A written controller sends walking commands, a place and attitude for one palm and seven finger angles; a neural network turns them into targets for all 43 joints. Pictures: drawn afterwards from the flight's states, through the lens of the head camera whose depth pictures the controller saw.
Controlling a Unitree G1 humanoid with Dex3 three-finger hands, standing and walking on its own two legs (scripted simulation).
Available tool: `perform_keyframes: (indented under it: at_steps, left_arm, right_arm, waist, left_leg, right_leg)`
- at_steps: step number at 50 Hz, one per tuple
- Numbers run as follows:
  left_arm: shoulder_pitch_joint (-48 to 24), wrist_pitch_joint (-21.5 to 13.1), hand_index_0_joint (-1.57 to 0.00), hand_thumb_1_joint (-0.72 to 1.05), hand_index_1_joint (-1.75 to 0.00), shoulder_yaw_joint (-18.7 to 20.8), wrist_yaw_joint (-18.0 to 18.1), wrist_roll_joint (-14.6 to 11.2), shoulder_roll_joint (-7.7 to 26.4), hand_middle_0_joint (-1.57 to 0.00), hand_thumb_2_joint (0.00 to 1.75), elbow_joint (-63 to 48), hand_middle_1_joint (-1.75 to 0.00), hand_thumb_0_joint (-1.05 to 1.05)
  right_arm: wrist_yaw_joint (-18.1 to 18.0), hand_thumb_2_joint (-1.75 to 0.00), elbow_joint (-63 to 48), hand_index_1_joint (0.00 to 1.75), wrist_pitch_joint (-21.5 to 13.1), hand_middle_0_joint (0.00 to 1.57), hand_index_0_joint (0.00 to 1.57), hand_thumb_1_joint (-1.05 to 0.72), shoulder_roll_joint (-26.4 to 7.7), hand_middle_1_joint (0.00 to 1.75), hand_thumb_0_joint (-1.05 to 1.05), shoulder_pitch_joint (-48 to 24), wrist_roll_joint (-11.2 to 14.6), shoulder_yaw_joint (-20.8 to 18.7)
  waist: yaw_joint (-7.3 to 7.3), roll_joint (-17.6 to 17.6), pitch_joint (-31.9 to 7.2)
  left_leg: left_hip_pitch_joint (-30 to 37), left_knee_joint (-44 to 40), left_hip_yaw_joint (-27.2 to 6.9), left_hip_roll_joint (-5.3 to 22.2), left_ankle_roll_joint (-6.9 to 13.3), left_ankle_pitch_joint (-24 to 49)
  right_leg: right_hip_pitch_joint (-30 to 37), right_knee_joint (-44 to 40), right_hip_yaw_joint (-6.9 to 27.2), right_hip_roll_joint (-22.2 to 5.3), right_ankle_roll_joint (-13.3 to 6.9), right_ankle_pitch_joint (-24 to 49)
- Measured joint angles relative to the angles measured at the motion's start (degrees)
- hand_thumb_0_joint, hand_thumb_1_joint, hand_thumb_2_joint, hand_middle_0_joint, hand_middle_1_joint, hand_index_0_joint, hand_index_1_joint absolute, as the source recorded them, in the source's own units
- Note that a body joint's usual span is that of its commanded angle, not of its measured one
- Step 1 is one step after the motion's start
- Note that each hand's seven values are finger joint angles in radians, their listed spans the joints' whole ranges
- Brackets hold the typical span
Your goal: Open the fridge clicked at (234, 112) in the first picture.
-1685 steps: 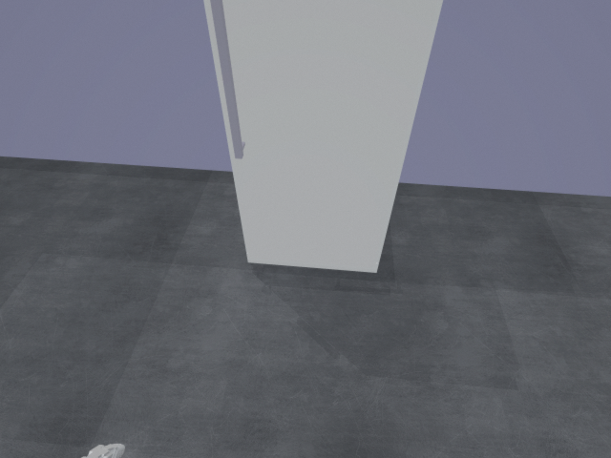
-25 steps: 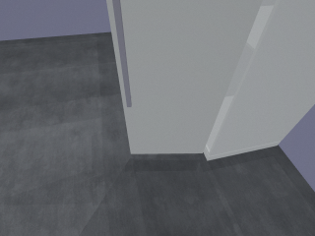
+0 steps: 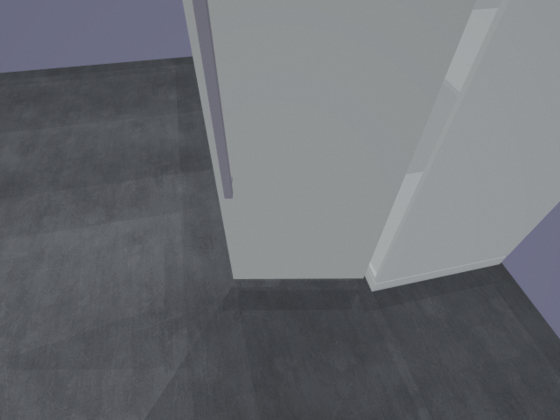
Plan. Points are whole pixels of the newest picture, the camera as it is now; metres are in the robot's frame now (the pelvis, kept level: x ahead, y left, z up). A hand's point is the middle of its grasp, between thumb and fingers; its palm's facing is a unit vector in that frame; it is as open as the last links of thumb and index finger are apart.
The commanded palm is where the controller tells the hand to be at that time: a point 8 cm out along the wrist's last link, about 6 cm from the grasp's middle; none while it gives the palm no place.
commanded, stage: look to check the result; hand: left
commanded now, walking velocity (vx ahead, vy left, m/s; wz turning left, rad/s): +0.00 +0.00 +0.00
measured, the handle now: (217, 104) +0.67 +0.17 +0.09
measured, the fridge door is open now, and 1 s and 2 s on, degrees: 78 78 78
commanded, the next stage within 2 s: stand and wait in 0.12 s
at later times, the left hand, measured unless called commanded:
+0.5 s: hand out of the picture +0.08 +0.22 -0.16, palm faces -0.05 -0.95 -0.31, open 7.3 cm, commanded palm none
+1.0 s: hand out of the picture +0.07 +0.21 -0.16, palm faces -0.05 -0.94 -0.33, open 7.3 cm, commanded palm none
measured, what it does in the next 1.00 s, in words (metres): stands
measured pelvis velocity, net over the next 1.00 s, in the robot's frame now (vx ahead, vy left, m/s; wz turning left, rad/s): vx -0.01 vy -0.03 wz -0.02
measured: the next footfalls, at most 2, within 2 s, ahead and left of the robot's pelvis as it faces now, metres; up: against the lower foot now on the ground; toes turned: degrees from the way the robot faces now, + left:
none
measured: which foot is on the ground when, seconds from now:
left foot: down 0.00-1.00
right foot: down 0.00-1.00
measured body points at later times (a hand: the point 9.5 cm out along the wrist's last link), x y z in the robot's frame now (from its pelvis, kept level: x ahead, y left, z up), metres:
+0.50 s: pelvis +0.00 -0.02 +0.00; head +0.01 -0.02 +0.45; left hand +0.09 +0.26 -0.14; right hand +0.07 -0.31 -0.14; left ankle -0.01 +0.09 -0.75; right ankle -0.03 -0.11 -0.75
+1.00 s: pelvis -0.01 -0.03 +0.00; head +0.00 -0.04 +0.45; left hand +0.07 +0.26 -0.13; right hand +0.05 -0.32 -0.14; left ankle -0.01 +0.09 -0.75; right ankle -0.03 -0.11 -0.75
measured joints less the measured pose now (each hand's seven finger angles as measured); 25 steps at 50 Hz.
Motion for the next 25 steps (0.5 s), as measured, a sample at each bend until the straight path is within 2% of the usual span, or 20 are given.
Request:
perform_keyframes:
  at_steps: [25]
  left_arm:
    - [-0.6,-0.2,-0.20,0.91,-0.30,-0.4,-0.1,-0.1,-0.7,-0.20,0.90,-0.5,-0.30,0.01]
  right_arm:
    - [0.0,-0.90,0.5,0.30,0.2,0.20,0.20,-0.91,-0.1,0.30,0.01,0.7,0.0,0.1]
  waist:
    - [-0.48,-0.3,0.0]
  left_leg:
    - [1.5,-1.2,0.0,1.5,-1.5,0.3]
  right_leg:
    - [1.4,-1.4,0.1,1.5,-1.5,0.3]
